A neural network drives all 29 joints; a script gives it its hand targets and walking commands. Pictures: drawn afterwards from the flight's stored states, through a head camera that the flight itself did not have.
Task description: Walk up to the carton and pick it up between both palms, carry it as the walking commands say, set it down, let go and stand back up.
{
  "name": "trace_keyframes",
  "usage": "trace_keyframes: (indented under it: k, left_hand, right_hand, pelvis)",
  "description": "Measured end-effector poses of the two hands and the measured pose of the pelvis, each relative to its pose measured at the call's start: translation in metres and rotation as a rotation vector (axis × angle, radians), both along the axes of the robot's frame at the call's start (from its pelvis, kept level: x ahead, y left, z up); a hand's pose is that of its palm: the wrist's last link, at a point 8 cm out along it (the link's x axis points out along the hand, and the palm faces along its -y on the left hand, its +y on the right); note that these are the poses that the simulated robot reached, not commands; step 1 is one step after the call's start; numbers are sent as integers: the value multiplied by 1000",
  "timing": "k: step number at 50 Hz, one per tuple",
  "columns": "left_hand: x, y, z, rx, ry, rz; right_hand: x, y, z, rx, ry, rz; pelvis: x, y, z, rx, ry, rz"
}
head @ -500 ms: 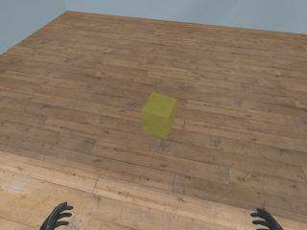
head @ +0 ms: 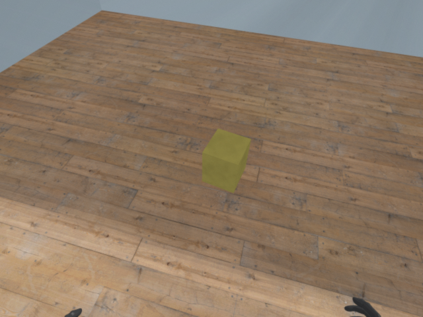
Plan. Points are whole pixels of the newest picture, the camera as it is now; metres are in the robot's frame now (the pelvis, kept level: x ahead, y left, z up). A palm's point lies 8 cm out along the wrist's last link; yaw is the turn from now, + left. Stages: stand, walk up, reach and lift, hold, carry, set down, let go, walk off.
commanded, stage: stand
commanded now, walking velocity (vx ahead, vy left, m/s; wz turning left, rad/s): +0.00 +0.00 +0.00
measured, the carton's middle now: (225, 160) +1.03 -0.09 -0.64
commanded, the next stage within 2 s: walk up in 0.70 s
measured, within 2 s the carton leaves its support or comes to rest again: neither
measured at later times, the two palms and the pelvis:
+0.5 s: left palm out of the picture +0.10 +0.30 -0.10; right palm out of the picture +0.12 -0.30 -0.09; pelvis +0.01 +0.00 +0.02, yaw +0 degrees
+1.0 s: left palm out of the picture +0.11 +0.28 -0.10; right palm out of the picture +0.11 -0.32 -0.09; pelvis +0.03 -0.02 +0.02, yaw -1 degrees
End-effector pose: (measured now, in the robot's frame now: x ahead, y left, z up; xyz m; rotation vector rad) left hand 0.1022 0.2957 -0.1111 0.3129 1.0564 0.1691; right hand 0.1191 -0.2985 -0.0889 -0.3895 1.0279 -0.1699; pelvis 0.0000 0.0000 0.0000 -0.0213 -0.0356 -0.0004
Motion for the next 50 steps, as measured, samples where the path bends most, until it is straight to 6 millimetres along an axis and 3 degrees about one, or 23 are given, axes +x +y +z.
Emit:
trace_keyframes:
  k: [9, 22, 36, 50]
  left_hand:
    - [-17, 13, 3, 23, 82, 26]
    - [-1, 5, 10, 5, 65, 17]
    - [0, 3, 13, 25, 99, 26]
    - [5, -11, 12, -3, 106, 53]
  right_hand:
    - [3, 5, 0, 17, 26, -17]
    - [-1, 5, 1, 18, 63, -37]
    - [-8, -4, 1, 18, 94, -49]
    - [-4, -17, -4, 32, 106, -81]
  pelvis:
    - [7, 4, 7, 4, 2, -3]
    - [11, 5, 14, 12, -6, 1]
    - [14, -2, 18, 18, 0, 11]
    - [26, -16, 16, 31, 14, -9]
